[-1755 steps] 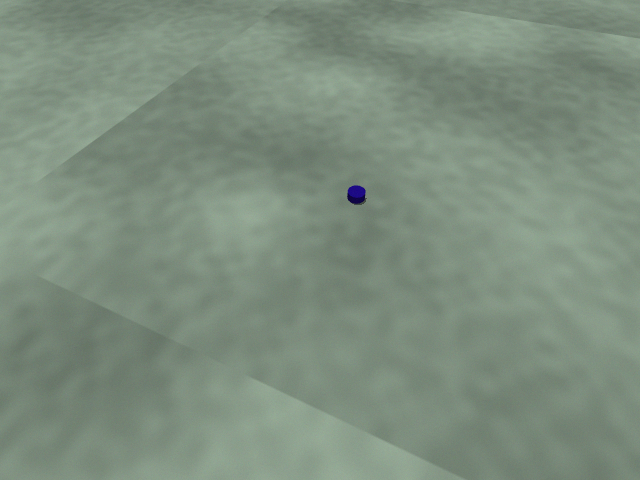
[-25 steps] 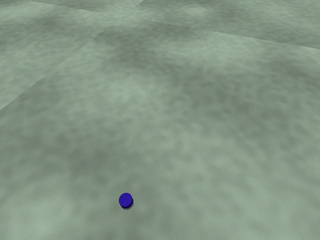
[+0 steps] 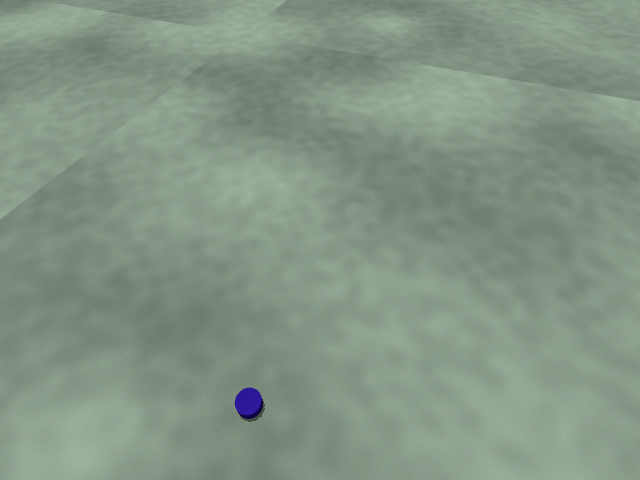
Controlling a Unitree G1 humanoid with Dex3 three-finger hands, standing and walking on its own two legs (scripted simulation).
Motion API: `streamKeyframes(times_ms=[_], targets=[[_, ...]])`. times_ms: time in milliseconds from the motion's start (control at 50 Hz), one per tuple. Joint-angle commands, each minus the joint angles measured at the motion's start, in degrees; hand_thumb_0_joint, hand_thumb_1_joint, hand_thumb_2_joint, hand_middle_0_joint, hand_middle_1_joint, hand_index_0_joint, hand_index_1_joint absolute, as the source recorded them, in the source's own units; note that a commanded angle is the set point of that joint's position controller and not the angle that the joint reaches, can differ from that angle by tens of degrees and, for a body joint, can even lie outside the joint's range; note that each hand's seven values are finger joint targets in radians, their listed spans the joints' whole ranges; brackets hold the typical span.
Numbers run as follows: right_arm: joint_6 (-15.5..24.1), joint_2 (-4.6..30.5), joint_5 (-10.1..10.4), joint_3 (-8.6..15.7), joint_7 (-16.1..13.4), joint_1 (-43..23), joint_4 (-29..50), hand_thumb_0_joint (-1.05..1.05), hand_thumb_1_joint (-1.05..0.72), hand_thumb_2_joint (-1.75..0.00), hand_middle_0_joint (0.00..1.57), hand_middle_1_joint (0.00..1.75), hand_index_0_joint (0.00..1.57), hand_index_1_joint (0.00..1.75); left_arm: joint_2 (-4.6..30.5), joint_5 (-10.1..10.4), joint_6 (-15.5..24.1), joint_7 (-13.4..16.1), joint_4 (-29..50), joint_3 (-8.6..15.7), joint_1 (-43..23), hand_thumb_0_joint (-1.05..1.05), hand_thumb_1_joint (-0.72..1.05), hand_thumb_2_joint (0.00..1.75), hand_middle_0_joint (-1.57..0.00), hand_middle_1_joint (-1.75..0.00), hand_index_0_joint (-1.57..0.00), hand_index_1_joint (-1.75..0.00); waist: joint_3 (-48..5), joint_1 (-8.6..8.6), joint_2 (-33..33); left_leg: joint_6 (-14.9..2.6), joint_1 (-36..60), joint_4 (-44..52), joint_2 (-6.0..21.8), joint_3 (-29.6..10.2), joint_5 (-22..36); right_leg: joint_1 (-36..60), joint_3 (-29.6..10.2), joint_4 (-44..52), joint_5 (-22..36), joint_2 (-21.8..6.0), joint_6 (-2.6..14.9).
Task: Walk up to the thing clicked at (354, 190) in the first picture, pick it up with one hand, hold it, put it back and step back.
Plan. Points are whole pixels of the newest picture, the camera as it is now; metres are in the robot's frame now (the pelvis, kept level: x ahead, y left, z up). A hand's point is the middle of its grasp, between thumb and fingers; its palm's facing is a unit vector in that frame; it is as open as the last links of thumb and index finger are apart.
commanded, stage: stand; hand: left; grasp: from above
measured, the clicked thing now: (249, 403) +0.44 +0.25 -0.76
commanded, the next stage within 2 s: step back in 0.26 s
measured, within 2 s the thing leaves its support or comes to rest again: neither
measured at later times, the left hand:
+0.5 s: hand out of the picture +0.07 +0.28 -0.17, palm faces +0.00 -0.92 -0.38, open 7.4 cm
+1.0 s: hand out of the picture -0.01 +0.28 -0.18, palm faces -0.11 -0.91 -0.39, open 7.4 cm
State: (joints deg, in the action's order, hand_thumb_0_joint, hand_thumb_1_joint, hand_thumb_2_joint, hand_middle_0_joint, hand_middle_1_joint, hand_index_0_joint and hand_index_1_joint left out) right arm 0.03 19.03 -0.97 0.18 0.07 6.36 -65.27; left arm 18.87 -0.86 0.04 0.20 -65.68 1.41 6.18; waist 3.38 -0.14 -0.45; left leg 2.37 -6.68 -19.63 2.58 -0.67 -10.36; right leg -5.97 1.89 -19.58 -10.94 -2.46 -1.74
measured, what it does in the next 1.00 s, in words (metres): walks backwards: right foot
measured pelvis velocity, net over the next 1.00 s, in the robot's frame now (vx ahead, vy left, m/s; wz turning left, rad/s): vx -0.13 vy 0.02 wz -0.10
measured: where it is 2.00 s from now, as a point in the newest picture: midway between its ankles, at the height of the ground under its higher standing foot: outside the picture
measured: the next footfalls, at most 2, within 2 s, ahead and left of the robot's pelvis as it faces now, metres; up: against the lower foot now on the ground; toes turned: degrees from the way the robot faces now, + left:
right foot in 1.00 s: -0.11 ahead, -0.10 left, +0.00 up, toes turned -2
left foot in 1.36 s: -0.19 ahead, +0.14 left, +0.00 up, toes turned -4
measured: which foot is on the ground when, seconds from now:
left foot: down 0.00-1.00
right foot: down 0.00-0.60, up 0.62-0.98, down 1.00-1.00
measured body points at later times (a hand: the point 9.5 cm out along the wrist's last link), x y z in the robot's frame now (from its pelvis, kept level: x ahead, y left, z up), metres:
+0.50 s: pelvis -0.03 +0.01 -0.02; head +0.03 +0.01 +0.43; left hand +0.07 +0.33 -0.14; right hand +0.06 -0.31 -0.15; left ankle +0.00 +0.14 -0.74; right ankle +0.00 -0.14 -0.75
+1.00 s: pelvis -0.13 +0.02 -0.03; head -0.05 +0.01 +0.41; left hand -0.01 +0.33 -0.16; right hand -0.04 -0.30 -0.15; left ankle -0.04 +0.13 -0.75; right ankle -0.15 -0.10 -0.75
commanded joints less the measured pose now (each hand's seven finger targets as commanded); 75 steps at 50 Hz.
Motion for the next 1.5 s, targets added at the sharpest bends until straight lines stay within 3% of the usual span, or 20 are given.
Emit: streamKeyframes(times_ms=[0,200,320,420,480,540,580,700,880,960,1000,1020,1040,1120,1220,1280,1340,1380,1400,1480], targets=[[1.32,11.76,0.02,2.36,-0.69,-1.82,3.07,0.00,-0.90,-0.90,0.20,0.30,0.20,0.30,12.19,0.00,1.44,0.53,3.00,2.14,-1.89,0.00,0.90,0.90,-0.20,-0.30,-0.20,-0.30,-2.93,0.03,-0.25,-2.81,-1.26,3.53,4.47,-3.40,3.41,-0.19,-3.95,3.87,3.53,-5.03,2.17],[1.39,11.95,0.05,2.27,-0.79,-1.19,3.07,0.00,-0.90,-0.90,0.20,0.30,0.20,0.30,12.49,0.07,1.39,0.45,3.34,2.07,-1.85,0.00,0.90,0.90,-0.20,-0.30,-0.20,-0.30,-3.48,0.28,-0.27,-2.80,-1.24,3.53,4.64,-3.28,4.22,0.36,-4.26,3.67,4.87,-5.41,2.36],[-0.49,14.48,1.19,3.94,-0.25,-1.55,6.62,0.00,-0.90,-0.90,0.20,0.30,0.20,0.30,15.15,1.26,0.53,1.26,7.84,4.71,-0.14,0.00,0.90,0.90,-0.20,-0.30,-0.20,-0.30,-6.05,0.54,0.85,-5.89,-3.35,-7.42,3.93,-2.90,19.36,-1.58,-4.04,-6.53,19.67,-4.46,4.64],[-1.92,13.00,1.16,4.37,-0.05,-0.68,8.93,0.00,-0.90,-0.90,0.20,0.30,0.20,0.30,17.41,0.63,-0.36,1.25,11.61,5.58,-2.27,0.00,0.90,0.90,-0.20,-0.30,-0.20,-0.30,-8.62,0.56,5.37,-4.61,-5.41,-19.96,-2.06,0.49,4.56,-6.40,-10.71,-3.95,17.01,-11.36,10.76],[-2.84,12.22,0.71,4.77,0.53,4.02,9.66,0.00,-0.90,-0.90,0.20,0.30,0.20,0.30,19.23,-0.68,-0.67,1.36,15.05,6.08,-6.45,0.00,0.90,0.90,-0.20,-0.30,-0.20,-0.30,-7.85,1.90,13.28,-5.08,-6.29,-28.33,-4.39,-0.11,-17.07,-11.70,-14.61,-4.11,16.45,-17.00,15.25],[-1.95,14.45,0.66,5.45,0.66,6.66,10.17,0.00,-0.90,-0.90,0.20,0.30,0.20,0.30,16.36,-0.23,-1.39,1.36,17.22,5.30,-8.27,0.00,0.90,0.90,-0.20,-0.30,-0.20,-0.30,-6.89,3.49,6.24,-7.16,-5.73,-14.90,2.02,-5.32,5.71,-14.06,-6.29,-16.55,7.41,-7.76,8.16],[-0.90,20.94,-0.54,6.96,0.02,4.84,11.55,0.00,-0.90,-0.90,0.20,0.30,0.20,0.30,11.83,0.16,-2.32,2.02,17.78,4.72,-6.51,0.00,0.90,0.90,-0.20,-0.30,-0.20,-0.30,-4.05,2.61,-9.99,-11.65,-3.68,-0.46,15.22,-25.82,25.96,-22.87,-7.60,-35.15,-23.93,8.41,3.57],[-0.23,16.81,-1.61,6.66,-1.74,-3.65,16.73,0.00,-0.90,-0.90,0.20,0.30,0.20,0.30,13.52,0.74,-3.15,2.36,15.72,4.93,3.21,0.00,0.90,0.90,-0.20,-0.30,-0.20,-0.30,-6.22,-2.29,-9.67,-12.56,-1.26,-5.34,10.36,-12.27,24.14,-24.36,-13.71,-50.23,-16.66,8.12,3.24],[-0.70,16.66,-0.51,6.77,-2.07,2.42,18.70,0.00,-0.90,-0.90,0.20,0.30,0.20,0.30,12.72,0.05,-1.46,1.35,19.50,5.64,2.14,0.00,0.90,0.90,-0.20,-0.30,-0.20,-0.30,-7.99,1.93,-8.47,-16.50,5.38,-10.05,13.04,-11.54,23.33,-18.81,-7.10,-28.23,-17.83,3.51,0.23],[-2.01,16.79,0.23,6.45,-1.47,-1.41,19.99,0.00,-0.90,-0.90,0.20,0.30,0.20,0.30,11.94,-0.64,-0.69,1.09,15.78,6.20,10.07,0.00,0.90,0.90,-0.20,-0.30,-0.20,-0.30,-9.76,-1.49,-7.70,-11.50,-6.01,-16.10,9.10,-7.36,10.70,-2.59,-2.61,-4.32,-0.14,3.76,2.72],[-2.13,12.59,1.06,4.99,-1.06,-0.25,20.69,0.00,-0.90,-0.90,0.20,0.30,0.20,0.30,18.67,-1.54,-0.10,0.96,17.73,7.98,8.25,0.00,0.90,0.90,-0.20,-0.30,-0.20,-0.30,-6.93,-0.60,10.52,-4.04,-23.60,-28.15,-3.16,-2.18,-12.77,1.16,-26.09,-1.98,3.94,-10.08,9.24],[-2.57,13.11,0.85,5.69,-1.95,-2.64,20.72,0.00,-0.90,-0.90,0.20,0.30,0.20,0.30,23.66,-1.53,-0.45,0.95,20.04,8.67,4.20,0.00,0.90,0.90,-0.20,-0.30,-0.20,-0.30,-3.07,-3.11,16.04,-2.51,-21.05,-41.97,-8.31,-4.51,-26.00,-13.24,-36.04,2.52,3.68,-20.69,20.01],[-2.69,15.31,0.74,6.78,-2.16,-0.77,19.79,0.00,-0.90,-0.90,0.20,0.30,0.20,0.30,23.22,-1.68,-0.13,1.36,22.15,8.68,-0.43,0.00,0.90,0.90,-0.20,-0.30,-0.20,-0.30,0.36,-1.28,15.10,-2.12,-16.78,-50.07,-5.71,-9.49,-25.47,-21.25,-37.58,3.78,4.27,-22.62,21.08],[-1.93,13.40,1.66,5.10,-1.87,4.12,16.74,0.00,-0.90,-0.90,0.20,0.30,0.20,0.30,14.77,-1.04,-0.21,1.53,23.10,7.04,-2.89,0.00,0.90,0.90,-0.20,-0.30,-0.20,-0.30,-1.90,1.62,8.02,-1.49,-22.03,-50.59,-11.25,-9.25,-17.03,-8.33,-14.61,-5.36,19.58,-8.12,12.24],[-1.09,12.67,1.10,4.30,-2.22,3.38,19.08,0.00,-0.90,-0.90,0.20,0.30,0.20,0.30,13.74,-1.32,-0.79,2.25,23.99,6.69,3.51,0.00,0.90,0.90,-0.20,-0.30,-0.20,-0.30,-6.46,-2.62,10.45,-0.56,-23.92,-32.90,-6.69,-5.95,-19.35,7.39,-15.39,-9.30,25.25,-10.36,14.38],[-0.48,12.74,0.33,4.80,-2.07,6.54,18.52,0.00,-0.90,-0.90,0.20,0.30,0.20,0.30,14.72,-0.69,-1.55,2.21,24.86,6.51,2.09,0.00,0.90,0.90,-0.20,-0.30,-0.20,-0.30,-9.32,-1.31,13.29,-2.35,-16.61,-16.89,-2.98,-3.24,-16.46,7.35,-15.51,-13.45,28.22,-11.91,13.55],[-0.08,14.74,-0.88,6.30,-1.62,8.68,17.40,0.00,-0.90,-0.90,0.20,0.30,0.20,0.30,14.44,0.13,-2.73,1.43,25.91,5.65,1.57,0.00,0.90,0.90,-0.20,-0.30,-0.20,-0.30,-8.57,0.02,6.36,-4.40,-2.88,-2.99,-1.12,-5.96,4.09,-7.55,-11.37,-19.14,13.42,-5.91,7.46],[-0.27,23.82,-1.48,7.92,-0.90,4.61,19.57,0.00,-0.90,-0.90,0.20,0.30,0.20,0.30,13.55,0.48,-2.60,1.74,26.75,6.04,-1.13,0.00,0.90,0.90,-0.20,-0.30,-0.20,-0.30,-6.24,1.38,-13.23,-16.96,-5.40,0.09,18.25,-28.69,15.39,-20.59,-5.66,-36.71,-23.84,7.66,2.59],[0.10,24.54,-1.45,8.16,-1.29,3.40,20.14,0.00,-0.90,-0.90,0.20,0.30,0.20,0.30,14.67,-0.12,-2.53,2.21,26.55,6.66,-3.19,0.00,0.90,0.90,-0.20,-0.30,-0.20,-0.30,-4.63,3.06,-13.90,-21.98,-12.14,1.29,22.46,-34.66,14.91,-18.07,-12.20,-46.50,-26.87,6.21,2.24],[0.06,15.68,-1.35,5.94,-1.82,-1.62,21.38,0.00,-0.90,-0.90,0.20,0.30,0.20,0.30,14.05,0.75,-2.42,1.44,22.93,6.55,4.01,0.00,0.90,0.90,-0.20,-0.30,-0.20,-0.30,-3.46,-1.97,-6.03,-14.43,-5.16,-5.30,9.76,-11.93,21.74,-23.10,-12.85,-52.87,-17.54,9.03,2.87]])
